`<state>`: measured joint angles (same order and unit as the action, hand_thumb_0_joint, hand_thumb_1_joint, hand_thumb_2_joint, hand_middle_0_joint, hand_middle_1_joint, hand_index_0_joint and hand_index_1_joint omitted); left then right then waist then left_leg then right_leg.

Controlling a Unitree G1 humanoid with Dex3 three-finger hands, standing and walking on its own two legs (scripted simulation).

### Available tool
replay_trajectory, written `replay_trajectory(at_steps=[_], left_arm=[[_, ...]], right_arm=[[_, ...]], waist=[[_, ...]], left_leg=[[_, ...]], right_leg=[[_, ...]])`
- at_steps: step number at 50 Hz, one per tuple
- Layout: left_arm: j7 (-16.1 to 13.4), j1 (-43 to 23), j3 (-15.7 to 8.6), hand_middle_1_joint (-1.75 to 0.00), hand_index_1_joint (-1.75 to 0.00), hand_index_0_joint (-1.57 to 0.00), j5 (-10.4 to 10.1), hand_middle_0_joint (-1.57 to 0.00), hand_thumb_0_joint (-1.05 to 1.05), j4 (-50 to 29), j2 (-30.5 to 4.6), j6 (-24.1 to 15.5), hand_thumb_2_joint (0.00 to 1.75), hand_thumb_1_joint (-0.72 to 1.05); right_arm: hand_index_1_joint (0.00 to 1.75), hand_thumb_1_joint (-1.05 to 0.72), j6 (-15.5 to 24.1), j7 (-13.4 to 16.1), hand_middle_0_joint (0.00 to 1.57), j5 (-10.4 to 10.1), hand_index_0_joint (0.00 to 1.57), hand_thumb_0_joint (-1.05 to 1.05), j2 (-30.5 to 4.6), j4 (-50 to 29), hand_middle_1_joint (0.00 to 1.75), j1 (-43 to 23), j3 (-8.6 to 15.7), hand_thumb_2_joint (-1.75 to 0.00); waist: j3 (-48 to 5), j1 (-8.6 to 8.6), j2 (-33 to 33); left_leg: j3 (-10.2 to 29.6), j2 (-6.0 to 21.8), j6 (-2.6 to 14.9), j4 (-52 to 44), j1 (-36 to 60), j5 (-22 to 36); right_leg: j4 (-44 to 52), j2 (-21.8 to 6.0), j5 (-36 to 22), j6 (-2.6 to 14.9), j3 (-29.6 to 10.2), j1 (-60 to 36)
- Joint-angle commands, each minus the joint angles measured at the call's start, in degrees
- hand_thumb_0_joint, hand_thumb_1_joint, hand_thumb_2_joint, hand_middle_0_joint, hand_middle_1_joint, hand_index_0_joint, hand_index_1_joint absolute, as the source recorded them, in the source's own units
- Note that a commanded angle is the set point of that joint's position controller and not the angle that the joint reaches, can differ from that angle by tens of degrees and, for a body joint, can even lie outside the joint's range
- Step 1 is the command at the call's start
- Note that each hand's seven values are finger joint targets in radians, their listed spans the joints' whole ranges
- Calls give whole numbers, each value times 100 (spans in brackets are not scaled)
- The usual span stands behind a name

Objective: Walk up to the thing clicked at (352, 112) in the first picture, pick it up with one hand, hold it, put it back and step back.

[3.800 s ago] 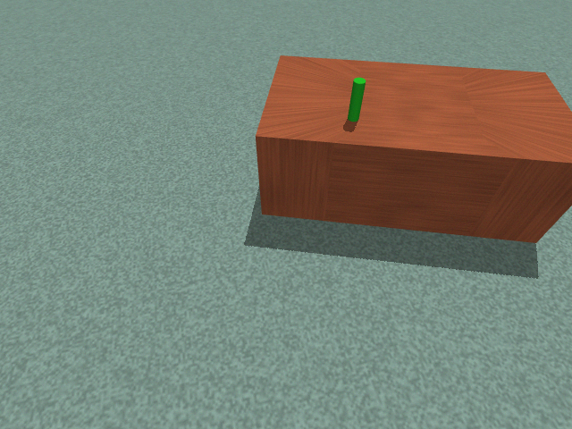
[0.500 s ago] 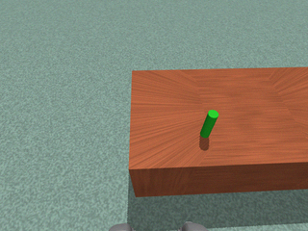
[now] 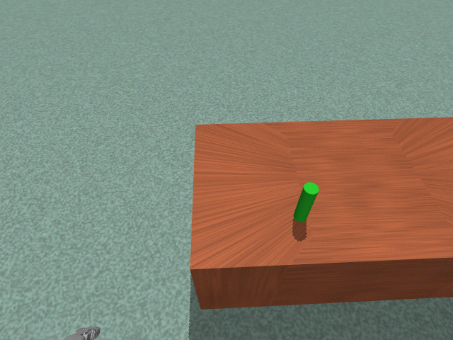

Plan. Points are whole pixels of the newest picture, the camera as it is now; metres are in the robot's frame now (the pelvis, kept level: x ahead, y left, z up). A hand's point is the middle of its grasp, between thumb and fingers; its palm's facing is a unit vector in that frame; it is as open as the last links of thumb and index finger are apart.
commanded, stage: walk up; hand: right
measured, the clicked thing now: (305, 203) +0.53 -0.22 -0.25
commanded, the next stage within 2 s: stand in 0.72 s
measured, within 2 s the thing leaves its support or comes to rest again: neither
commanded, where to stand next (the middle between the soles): +0.06 -0.01 m, yaw +1 degrees
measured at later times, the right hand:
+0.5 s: hand out of the picture +0.09 -0.25 -0.16, palm faces -0.03 +0.95 -0.32, open 7.4 cm
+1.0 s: hand out of the picture +0.10 -0.26 -0.15, palm faces -0.03 +0.94 -0.33, open 7.4 cm
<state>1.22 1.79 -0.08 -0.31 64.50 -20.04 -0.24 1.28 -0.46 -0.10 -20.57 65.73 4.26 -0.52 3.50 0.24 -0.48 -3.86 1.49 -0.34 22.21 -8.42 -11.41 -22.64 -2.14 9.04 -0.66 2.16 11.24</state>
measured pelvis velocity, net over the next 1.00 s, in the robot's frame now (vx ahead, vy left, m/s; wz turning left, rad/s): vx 0.02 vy -0.01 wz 0.02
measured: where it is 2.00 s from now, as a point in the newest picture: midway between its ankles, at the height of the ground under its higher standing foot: outside the picture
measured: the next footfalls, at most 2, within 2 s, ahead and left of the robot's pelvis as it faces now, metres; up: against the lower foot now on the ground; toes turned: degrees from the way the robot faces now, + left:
none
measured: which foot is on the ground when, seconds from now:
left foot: down 0.00-1.00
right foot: down 0.00-1.00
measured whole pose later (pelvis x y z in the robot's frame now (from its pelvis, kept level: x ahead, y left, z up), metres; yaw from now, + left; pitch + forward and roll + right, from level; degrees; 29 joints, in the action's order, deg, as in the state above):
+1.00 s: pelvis +0.02 -0.01 +0.01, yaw +1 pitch -1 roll +0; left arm 0.7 4.3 -0.4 0.5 65.8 -19.9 -0.6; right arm 0.6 -0.5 0.7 -19.6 66.0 5.3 0.2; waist 2.1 0.5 0.1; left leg -2.7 1.8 -1.1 17.1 -5.3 -10.3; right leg -18.0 -1.6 8.7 -0.2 3.5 7.8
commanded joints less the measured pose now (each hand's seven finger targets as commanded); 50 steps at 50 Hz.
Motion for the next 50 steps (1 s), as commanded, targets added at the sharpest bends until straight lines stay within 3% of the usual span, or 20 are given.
replay_trajectory(at_steps=[1,17,33,42,48,50], left_arm=[[-94,-243,-234,-30,-30,-20,19,-20,0,-189,-1184,-137,90,90],[-97,-177,-302,-30,-30,-20,64,-20,0,-35,-1180,-138,90,90],[-119,-97,-332,-30,-30,-20,79,-20,0,-126,-1125,-127,90,90],[-142,9,-239,-30,-30,-20,90,-20,0,-160,-1131,-135,90,90],[-154,9,-221,-30,-30,-20,75,-20,0,-222,-1187,-175,90,90],[-159,-10,-226,-30,-30,-20,73,-20,0,-226,-1225,-179,90,90]], right_arm=[[30,-90,116,53,20,14,20,0,-1198,-246,30,-349,223,-90],[30,-90,56,55,20,40,20,0,-1177,-148,30,-330,253,-90],[30,-90,54,78,20,45,20,0,-1125,-215,30,-236,270,-90],[30,-90,61,73,20,86,20,0,-1157,-296,30,-244,275,-90],[30,-90,65,60,20,83,20,0,-1143,-309,30,-201,283,-90],[30,-90,54,59,20,78,20,0,-1121,-319,30,-162,283,-90]], waist=[[-620,-58,44],[-484,-21,30],[-722,-31,17],[-487,-33,136],[-580,-12,93],[-602,11,4]], left_leg=[[665,671,131,-627,44,469],[658,641,87,-723,133,229],[644,679,93,-665,183,785],[704,718,50,-862,84,502],[693,729,47,-779,257,974],[690,723,55,-796,198,880]], right_leg=[[569,-617,-477,160,-573,-431],[899,-611,-70,131,-603,-306],[731,-626,-747,110,-495,-645],[735,-610,-249,117,-462,-511],[693,-638,-714,134,-444,-594],[714,-652,-702,142,-445,-662]])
